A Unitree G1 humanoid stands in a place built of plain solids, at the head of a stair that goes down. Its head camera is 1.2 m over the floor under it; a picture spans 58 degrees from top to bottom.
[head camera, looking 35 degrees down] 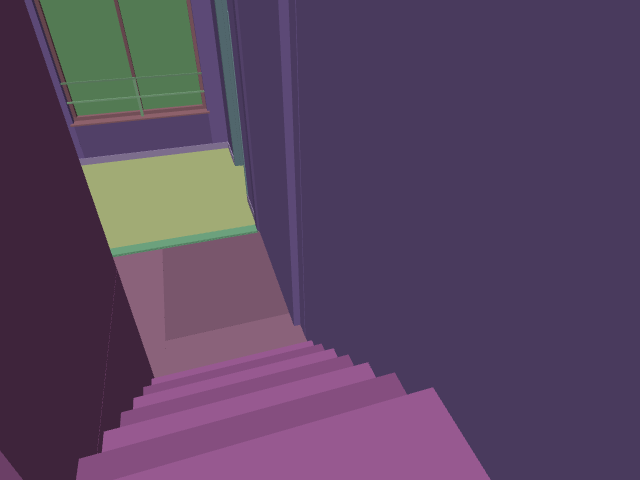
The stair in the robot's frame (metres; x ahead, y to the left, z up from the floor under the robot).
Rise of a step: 0.21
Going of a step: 0.24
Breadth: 1.15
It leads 18 degrees to the left of straight ahead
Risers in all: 7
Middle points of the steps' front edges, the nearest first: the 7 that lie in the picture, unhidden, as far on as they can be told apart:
0.71 0.18 0.00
0.93 0.25 -0.21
1.16 0.32 -0.42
1.38 0.39 -0.64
1.61 0.46 -0.85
1.83 0.54 -1.06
2.06 0.61 -1.27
